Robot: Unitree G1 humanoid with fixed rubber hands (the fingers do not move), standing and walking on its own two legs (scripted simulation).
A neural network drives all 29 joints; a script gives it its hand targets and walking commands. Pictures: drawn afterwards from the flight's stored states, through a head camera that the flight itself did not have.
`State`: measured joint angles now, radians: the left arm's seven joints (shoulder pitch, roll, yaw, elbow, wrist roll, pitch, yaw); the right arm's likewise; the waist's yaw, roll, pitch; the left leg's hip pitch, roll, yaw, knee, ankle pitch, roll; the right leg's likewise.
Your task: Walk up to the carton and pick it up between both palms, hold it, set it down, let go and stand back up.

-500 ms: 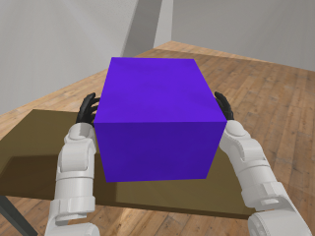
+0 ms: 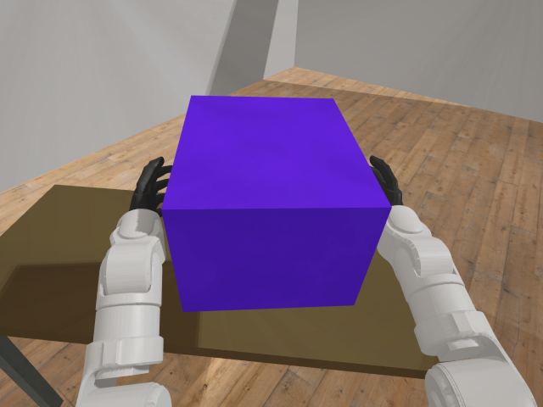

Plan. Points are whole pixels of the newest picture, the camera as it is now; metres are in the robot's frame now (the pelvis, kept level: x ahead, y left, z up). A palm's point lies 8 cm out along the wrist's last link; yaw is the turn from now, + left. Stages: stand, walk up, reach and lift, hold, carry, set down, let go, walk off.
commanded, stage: hold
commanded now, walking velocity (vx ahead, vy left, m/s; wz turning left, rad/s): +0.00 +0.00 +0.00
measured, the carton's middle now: (266, 192) +0.42 +0.01 +0.16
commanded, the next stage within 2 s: none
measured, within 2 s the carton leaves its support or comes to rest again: neither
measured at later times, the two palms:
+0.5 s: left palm (148, 216) +0.35 +0.18 +0.18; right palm (389, 212) +0.36 -0.17 +0.17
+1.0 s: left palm (150, 208) +0.35 +0.17 +0.19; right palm (392, 205) +0.36 -0.17 +0.18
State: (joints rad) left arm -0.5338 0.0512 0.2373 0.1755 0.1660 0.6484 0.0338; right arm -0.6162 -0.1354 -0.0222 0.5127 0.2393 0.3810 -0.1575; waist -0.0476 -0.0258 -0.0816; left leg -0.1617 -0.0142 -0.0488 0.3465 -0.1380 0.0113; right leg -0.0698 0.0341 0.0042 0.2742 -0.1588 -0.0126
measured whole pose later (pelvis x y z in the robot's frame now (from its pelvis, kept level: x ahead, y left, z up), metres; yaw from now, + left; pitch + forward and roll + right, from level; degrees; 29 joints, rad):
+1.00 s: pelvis -0.01 +0.00 +0.00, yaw +0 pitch -2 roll -1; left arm -0.57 0.05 0.26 0.22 0.16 0.64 0.03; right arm -0.65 -0.13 -0.04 0.54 0.22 0.39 -0.15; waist -0.04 -0.02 -0.10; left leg -0.17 -0.01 -0.05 0.33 -0.13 0.00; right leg -0.09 0.04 0.01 0.28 -0.15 -0.02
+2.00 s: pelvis +0.00 +0.00 +0.00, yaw +0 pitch -4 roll -1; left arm -0.53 0.05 0.25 0.16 0.17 0.66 0.02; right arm -0.61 -0.14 -0.01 0.49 0.24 0.39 -0.16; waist -0.05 -0.02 -0.07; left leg -0.15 -0.01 -0.05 0.34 -0.13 0.00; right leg -0.06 0.04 0.00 0.27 -0.15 -0.02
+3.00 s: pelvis +0.00 +0.00 +0.00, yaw +0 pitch -4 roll -1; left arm -0.52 0.04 0.25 0.14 0.17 0.66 0.02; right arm -0.61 -0.13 -0.02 0.47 0.23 0.39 -0.16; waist -0.05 -0.02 -0.07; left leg -0.14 -0.01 -0.05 0.34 -0.13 0.01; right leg -0.06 0.04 0.00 0.27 -0.15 -0.02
